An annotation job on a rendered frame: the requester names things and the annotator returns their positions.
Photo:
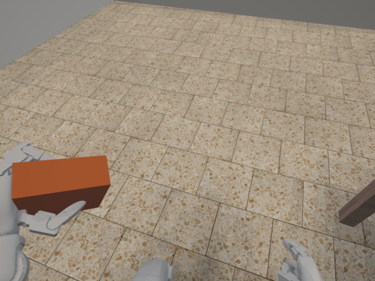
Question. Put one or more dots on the robot right hand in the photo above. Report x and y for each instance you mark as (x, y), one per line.
(304, 270)

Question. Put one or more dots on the robot left forearm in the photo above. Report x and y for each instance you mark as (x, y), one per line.
(14, 264)

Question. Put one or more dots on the table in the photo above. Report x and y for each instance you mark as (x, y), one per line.
(360, 207)

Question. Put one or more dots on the robot left thigh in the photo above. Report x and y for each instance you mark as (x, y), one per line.
(154, 270)

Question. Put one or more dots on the robot left hand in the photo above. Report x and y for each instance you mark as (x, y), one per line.
(11, 218)

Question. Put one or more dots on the sponge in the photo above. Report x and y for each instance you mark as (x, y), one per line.
(53, 185)

